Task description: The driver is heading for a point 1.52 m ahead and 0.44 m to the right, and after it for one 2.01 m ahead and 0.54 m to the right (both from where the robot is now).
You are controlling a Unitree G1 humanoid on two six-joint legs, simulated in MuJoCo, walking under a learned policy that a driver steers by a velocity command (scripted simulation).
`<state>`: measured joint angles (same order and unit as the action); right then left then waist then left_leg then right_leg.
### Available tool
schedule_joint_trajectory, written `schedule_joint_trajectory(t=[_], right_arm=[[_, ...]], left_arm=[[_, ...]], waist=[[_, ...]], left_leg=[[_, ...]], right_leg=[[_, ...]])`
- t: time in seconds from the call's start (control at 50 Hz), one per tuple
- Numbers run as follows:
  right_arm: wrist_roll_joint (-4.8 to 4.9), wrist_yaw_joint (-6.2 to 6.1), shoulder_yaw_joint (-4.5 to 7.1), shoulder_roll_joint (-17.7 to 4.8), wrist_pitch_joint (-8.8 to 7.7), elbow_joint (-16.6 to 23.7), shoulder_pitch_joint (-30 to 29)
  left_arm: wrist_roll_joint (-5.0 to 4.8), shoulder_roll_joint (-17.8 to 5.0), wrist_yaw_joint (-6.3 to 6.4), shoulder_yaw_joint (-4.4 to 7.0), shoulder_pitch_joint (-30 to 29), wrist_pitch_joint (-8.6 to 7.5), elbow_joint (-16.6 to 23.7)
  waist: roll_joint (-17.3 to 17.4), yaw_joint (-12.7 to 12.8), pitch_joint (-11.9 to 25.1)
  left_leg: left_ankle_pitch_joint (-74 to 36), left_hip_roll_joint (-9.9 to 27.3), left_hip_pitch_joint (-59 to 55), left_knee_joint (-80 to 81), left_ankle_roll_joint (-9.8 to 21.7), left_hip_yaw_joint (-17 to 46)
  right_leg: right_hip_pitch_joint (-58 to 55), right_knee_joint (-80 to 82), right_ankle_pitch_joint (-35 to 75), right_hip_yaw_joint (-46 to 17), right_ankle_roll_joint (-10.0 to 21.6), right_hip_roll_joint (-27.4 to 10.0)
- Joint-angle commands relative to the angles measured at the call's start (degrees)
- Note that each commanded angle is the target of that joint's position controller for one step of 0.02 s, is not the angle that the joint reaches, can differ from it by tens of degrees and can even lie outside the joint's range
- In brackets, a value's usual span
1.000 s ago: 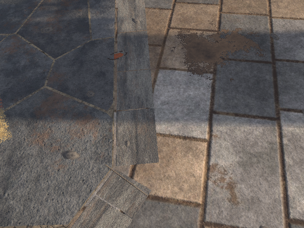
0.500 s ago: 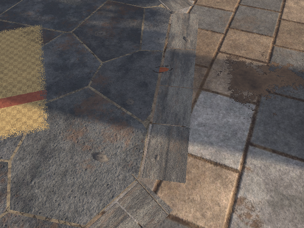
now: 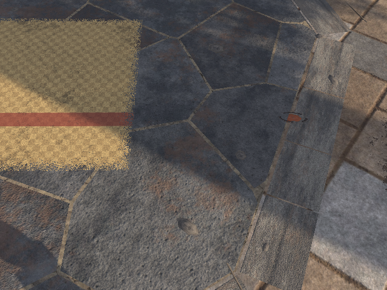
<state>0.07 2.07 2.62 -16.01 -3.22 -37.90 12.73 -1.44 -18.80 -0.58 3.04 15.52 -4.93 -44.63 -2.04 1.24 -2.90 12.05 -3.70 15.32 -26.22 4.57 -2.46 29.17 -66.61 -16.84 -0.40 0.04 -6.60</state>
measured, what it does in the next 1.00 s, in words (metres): walks ahead, turning right: right foot, then left foot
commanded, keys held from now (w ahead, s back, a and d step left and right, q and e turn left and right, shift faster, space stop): w+e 0.86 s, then w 0.14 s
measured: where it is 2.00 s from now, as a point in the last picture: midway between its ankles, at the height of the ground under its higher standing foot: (278, 158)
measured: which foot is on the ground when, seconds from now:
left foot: down 0.00-0.40, up 0.42-0.82, down 0.84-1.00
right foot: up 0.00-0.36, down 0.38-0.82, up 0.84-1.00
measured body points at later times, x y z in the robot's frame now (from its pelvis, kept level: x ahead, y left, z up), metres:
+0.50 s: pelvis +0.29 -0.05 -0.01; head +0.33 -0.06 +0.44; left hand +0.50 +0.18 -0.11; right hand +0.32 -0.34 -0.12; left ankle +0.18 +0.11 -0.63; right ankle +0.34 -0.13 -0.74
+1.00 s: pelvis +0.58 -0.06 +0.00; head +0.60 -0.06 +0.45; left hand +0.82 +0.12 -0.11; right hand +0.54 -0.36 -0.09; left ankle +0.66 +0.02 -0.74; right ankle +0.47 -0.16 -0.65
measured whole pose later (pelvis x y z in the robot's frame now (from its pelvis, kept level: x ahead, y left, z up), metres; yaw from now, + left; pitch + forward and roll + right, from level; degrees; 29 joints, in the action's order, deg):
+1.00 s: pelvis +0.58 -0.06 +0.00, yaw -31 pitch +1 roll +1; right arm -0.8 0.7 2.7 -15.3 -5.8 -40.2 15.5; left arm -1.3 -17.7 0.2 3.3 16.4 -1.8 -39.4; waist -2.6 -1.0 -0.6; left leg 11.2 -1.3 16.1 -26.0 1.5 -1.2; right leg 28.1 -67.2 -19.9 -4.5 0.6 0.1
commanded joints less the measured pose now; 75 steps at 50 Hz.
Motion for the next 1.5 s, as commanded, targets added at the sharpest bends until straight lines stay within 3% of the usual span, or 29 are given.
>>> schedule_joint_trajectory(t=[0.02,0.16,0.26,0.36,0.38,0.4,0.42,0.44,0.46,0.48,0.52,0.58,0.66,0.74,0.82,0.84,0.86,0.88,0.9,0.92,0.98,1.12,1.26,1.32,1.34,1.36,1.38,1.4,1.5], right_arm=[[-0.57,-0.37,2.17,-7.27,-2.69,2.42,-0.97],[-0.71,-1.86,2.31,-8.06,-3.31,-1.29,2.6],[0.06,-2.78,2.89,-9.28,-1.51,-4.31,7.01],[-0.11,-4.58,3.58,-12.6,1.24,-3.66,5.87],[0.18,-4.81,3.28,-12.36,1.15,-3.02,4.47],[-1.27,-4.26,1.41,-6.75,-0.19,-0.57,9.18],[-1.3,-2.87,-0.11,-4.37,-2.46,0.25,10.51],[1.19,-1.71,1.08,-8.94,-4.14,1.64,3.57],[2.16,-1.29,0.8,-9.12,-5.02,3.31,0.16],[1.02,-1.53,0.73,-8.48,-5.3,3.36,-0.84],[-0.65,-1.74,1.34,-8.85,-4.18,3.0,0.74],[-1.24,-2.19,0.6,-6.71,-2.6,2.86,1.91],[-0.98,-2.15,-0.65,-4.05,-2.7,4.83,-7.41],[0.52,-1.46,0.47,-6.67,-3.52,5.78,-10.73],[0.16,-1.73,2.98,-10.25,-4.46,3.74,-0.02],[-0.72,-2.23,3.81,-13.36,-4.47,3.4,7.66],[-1.58,-1.71,4.92,-18.17,-3.63,1.42,10.8],[-0.51,-1.33,4.01,-12.7,-3.54,2.0,9.53],[-0.22,-1.47,3.06,-9.27,-3.31,1.99,7.69],[-0.73,-1.39,2.49,-7.98,-3.07,1.86,5.55],[-0.99,-1.51,1.65,-5.43,-3.25,0.21,3.7],[0.56,-1.69,2.56,-9.21,-2.78,-3.83,5.65],[1.74,-1.78,2.85,-11.16,-0.94,-8.09,10.66],[1.77,-2.16,2.45,-11.02,-0.29,-8.25,9.25],[0.23,-2.18,0.97,-7.52,-0.63,-6.33,8.36],[0.55,-2.1,-0.92,-1.19,-1.56,-5.24,15.28],[1.93,-2.02,0.71,-7.66,-2.06,-6.2,11.91],[2.81,-1.9,1.58,-9.69,-2.21,-4.77,7.6],[1.7,-2.14,1.51,-4.75,0.56,-5.25,6.92]], left_arm=[[0.22,-5.02,-0.04,1.39,3.28,0.82,1.77],[0.04,-1.46,-0.94,0.38,-7.28,0.4,4.82],[0.2,0.15,-3.16,-0.54,-14.43,-0.11,8.71],[0.2,-5.46,-3.6,2.15,-4.43,0.76,9.39],[0.03,-8.37,-2.77,3.72,4.52,0.94,7.97],[0.49,-14.51,-1.64,5.38,11.02,1.48,7.18],[0.07,-13.69,-1.62,4.88,10.36,0.99,7.96],[0.45,-9.63,-1.36,3.86,9.86,0.92,7.95],[0.39,-7.83,-1.14,3.32,6.56,0.83,8.22],[0.18,-6.6,-1.08,2.87,2.57,0.89,8.91],[1.07,-4.78,-0.71,2.13,-1.94,1.01,10.44],[0.87,-6.5,0.14,2.64,-2.79,0.8,9.81],[0.09,-8.08,1.2,3.21,-0.05,1.62,8.21],[-0.41,-7.95,1.44,3.28,3.48,2.47,6.84],[0.32,-4.29,1.21,2.31,2.25,2.57,7.55],[1.37,0.1,0.92,0.82,3.97,2.38,8.47],[-0.53,2.08,0.76,-0.02,11.26,1.65,10.71],[-1.39,-4.08,1.1,1.08,10.44,1.75,8.64],[-0.85,-6.55,1.16,1.82,4.71,2.06,8.91],[0.04,-5.95,1.33,1.75,1.41,2.24,9.45],[0.2,-3.13,0.7,1.5,-0.52,2.11,10.18],[0.96,1.03,-0.53,-0.48,-9.11,1.24,11.53],[0.18,-0.57,-1.94,-0.1,-17.65,0.18,14.1],[0.99,-5.42,-1.2,2.68,-3.29,-0.13,10.2],[1.96,-9.91,-0.33,4.02,7.38,0.18,8.58],[2.35,-13.49,-0.19,4.48,9.14,0.68,8.02],[1.8,-7.83,-0.2,3.25,9.12,0.74,7.86],[1.31,-5.68,-0.14,2.39,5.84,0.57,7.56],[2.11,-1.31,-0.57,1.64,-3.64,-1.47,5.89]], waist=[[5.91,0.47,3.75],[4.74,-3.66,-1.48],[3.34,-6.18,-3.35],[8.28,1.54,7.5],[6.3,7.02,11.99],[-5.53,5.72,19.65],[-8.83,3.82,27.59],[-3.29,6.88,22.85],[0.12,5.25,14.57],[4.54,2.26,8.69],[2.29,-1.54,4.48],[0.46,-2.92,3.24],[-1.89,1.09,2.9],[-3.83,2.34,4.28],[-4.63,-4.28,8.07],[3.81,-6.66,15.95],[23.7,-2.54,19.98],[16.15,-4.23,15.56],[10.52,-5.68,9.16],[6.56,-5.13,6.1],[9.07,-2.85,2.56],[6.64,-4.28,1.34],[7.29,-5.7,-0.58],[6.01,3.0,8.15],[0.01,7.27,16.97],[-14.35,3.7,23.98],[-8.15,6.13,20.76],[-6.58,5.17,12.61],[-3.6,-1.79,3.26]], left_leg=[[-13.43,15.92,-6.48,17.08,9.39,12.75],[-17.59,13.42,-8.61,20.73,4.19,-0.5],[-27.36,17.17,-20.57,17.04,3.38,-3.15],[-65.51,17.46,-24.07,-7.47,1.3,-6.13],[-58.68,15.51,-15.65,-20.67,-0.45,-7.33],[-21.12,8.63,7.73,-42.78,-3.82,-6.68],[21.85,-1.78,23.33,-56.58,-5.52,4.9],[18.41,2.24,29.79,-57.98,-4.23,10.96],[13.37,5.04,31.01,-53.03,-3.33,10.1],[10.79,7.13,28.99,-46.77,-3.51,8.91],[7.89,9.09,22.14,-41.18,-5.24,8.19],[4.68,9.24,18.57,-32.61,-8.6,5.54],[-12.35,5.83,12.6,-13.43,-10.04,3.96],[-14.2,4.07,9.64,-4.54,-9.07,6.75],[-7.44,6.42,-5.62,-0.65,-3.5,7.65],[-1.97,16.96,-18.86,-0.09,0.01,18.25],[13.42,28.65,-31.82,7.84,9.49,47.67],[26.51,27.85,-28.83,10.71,9.22,51.09],[23.63,24.94,-23.03,10.86,6.91,40.81],[14.81,21.94,-17.13,10.77,5.72,32.77],[-0.25,16.81,-9.26,13.68,5.7,20.4],[-12.59,16.24,-9.68,17.46,7.45,10.23],[-17.59,18.63,-14.67,14.2,5.24,8.87],[-32.39,14.36,-10.25,-2.88,2.02,5.74],[-16.81,10.88,1.68,-20.23,-0.43,3.58],[20.15,2.21,21.36,-38.73,-3.62,3.71],[21.09,4.36,27.03,-45.46,-3.66,9.89],[15.94,6.64,29.76,-46.13,-3.29,9.17],[3.28,11.49,20.56,-39.67,-5.16,8.42]], right_leg=[[7.04,1.55,6.68,-3.0,-0.73,-3.08],[8.81,24.22,25.94,-2.65,-0.89,1.61],[13.58,32.56,21.76,0.28,1.58,3.01],[-4.18,32.67,7.72,6.7,7.4,10.86],[-19.47,37.25,12.22,3.78,10.15,10.65],[-43.94,35.22,13.41,-19.33,18.53,-3.79],[-55.56,43.61,7.04,-47.45,27.24,-13.26],[-53.29,47.06,3.37,-41.56,23.59,-11.24],[-44.54,48.38,4.29,-33.52,20.95,-9.27],[-34.87,49.61,9.23,-28.18,19.07,-6.68],[-22.91,52.55,17.7,-22.56,18.41,-3.31],[-13.88,54.12,24.45,-16.74,18.29,-0.97],[-9.45,52.19,17.13,-11.99,13.76,3.81],[-15.35,47.45,8.83,-18.88,11.47,1.13],[-15.45,33.81,7.88,-20.88,6.94,2.91],[-9.59,16.96,-2.17,-15.41,4.65,7.13],[10.12,-0.91,-19.36,-8.94,1.7,12.93],[16.19,-8.12,-14.82,-10.52,0.76,8.57],[16.92,-9.32,-9.16,-9.39,0.61,6.83],[14.86,-7.88,-5.39,-7.99,0.47,5.33],[9.97,-0.21,-0.95,-7.13,0.54,2.85],[8.36,22.46,11.02,-2.31,-0.57,1.66],[2.01,35.8,12.36,-0.01,2.06,4.34],[-21.81,40.52,13.46,1.36,5.56,6.42],[-39.11,38.21,15.17,-10.24,9.27,-4.92],[-53.35,43.66,5.35,-34.22,17.32,-18.03],[-49.18,47.48,-2.69,-36.5,16.6,-16.76],[-42.53,48.85,-1.41,-27.87,14.41,-14.85],[-21.87,57.79,13.64,-8.51,11.99,-8.6]])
